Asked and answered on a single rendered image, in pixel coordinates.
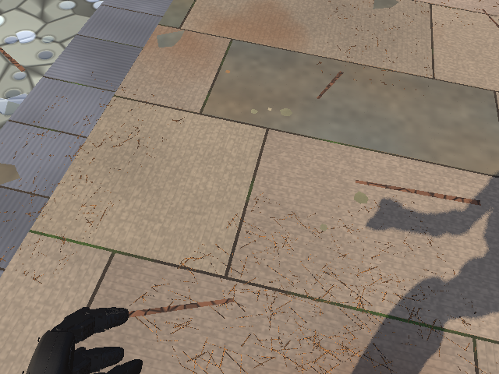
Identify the left robot hand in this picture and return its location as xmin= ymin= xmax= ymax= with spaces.
xmin=22 ymin=307 xmax=143 ymax=374

